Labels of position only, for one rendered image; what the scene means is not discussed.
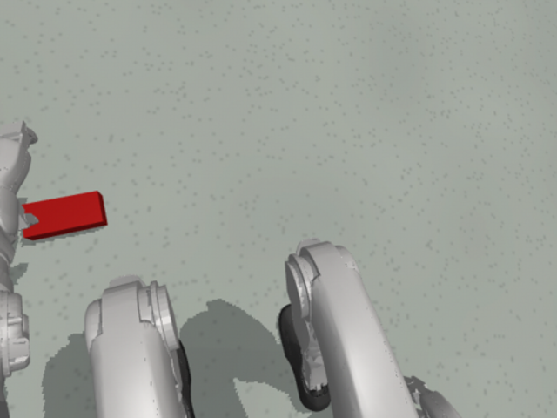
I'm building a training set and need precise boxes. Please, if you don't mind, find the small box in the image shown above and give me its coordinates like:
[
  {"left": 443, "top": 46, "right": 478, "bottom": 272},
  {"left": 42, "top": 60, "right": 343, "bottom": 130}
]
[{"left": 22, "top": 191, "right": 108, "bottom": 240}]

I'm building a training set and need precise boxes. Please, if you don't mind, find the right robot hand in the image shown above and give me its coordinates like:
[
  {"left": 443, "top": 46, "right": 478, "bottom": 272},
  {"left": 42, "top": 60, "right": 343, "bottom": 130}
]
[{"left": 403, "top": 376, "right": 461, "bottom": 418}]

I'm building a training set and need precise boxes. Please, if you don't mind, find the right robot foot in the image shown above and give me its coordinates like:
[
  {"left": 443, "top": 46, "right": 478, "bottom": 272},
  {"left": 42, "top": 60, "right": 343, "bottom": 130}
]
[{"left": 278, "top": 304, "right": 331, "bottom": 412}]

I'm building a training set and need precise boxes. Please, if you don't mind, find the left robot arm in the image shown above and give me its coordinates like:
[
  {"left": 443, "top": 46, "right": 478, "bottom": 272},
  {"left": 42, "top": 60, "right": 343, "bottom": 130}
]
[{"left": 0, "top": 186, "right": 30, "bottom": 418}]

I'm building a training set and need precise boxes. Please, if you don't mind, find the left robot foot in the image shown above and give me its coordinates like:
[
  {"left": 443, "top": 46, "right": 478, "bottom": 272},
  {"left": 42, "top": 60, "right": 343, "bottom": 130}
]
[{"left": 176, "top": 339, "right": 195, "bottom": 418}]

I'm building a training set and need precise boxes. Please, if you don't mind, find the left robot hand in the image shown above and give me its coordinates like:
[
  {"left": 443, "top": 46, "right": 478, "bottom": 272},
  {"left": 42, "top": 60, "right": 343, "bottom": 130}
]
[{"left": 0, "top": 121, "right": 39, "bottom": 231}]

